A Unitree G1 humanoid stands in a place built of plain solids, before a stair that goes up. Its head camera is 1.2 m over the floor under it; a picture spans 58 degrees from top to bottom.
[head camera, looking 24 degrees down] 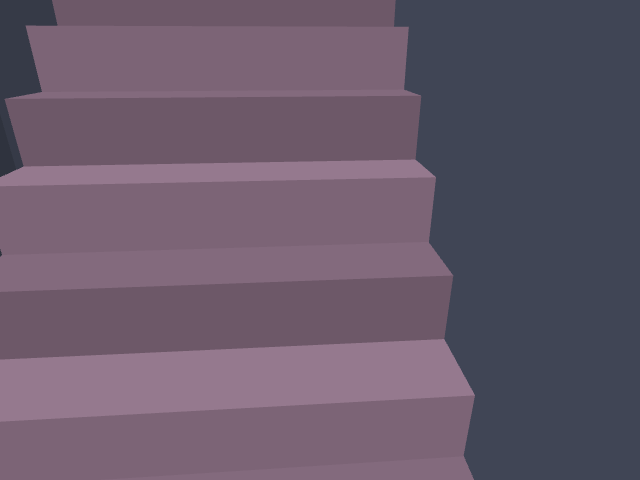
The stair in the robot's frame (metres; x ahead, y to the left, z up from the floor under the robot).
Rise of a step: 0.21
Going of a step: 0.22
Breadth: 1.30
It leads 4 degrees to the left of straight ahead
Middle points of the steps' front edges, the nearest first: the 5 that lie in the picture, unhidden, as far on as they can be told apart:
0.76 0.27 0.42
0.99 0.29 0.63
1.21 0.30 0.84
1.44 0.32 1.06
1.66 0.34 1.27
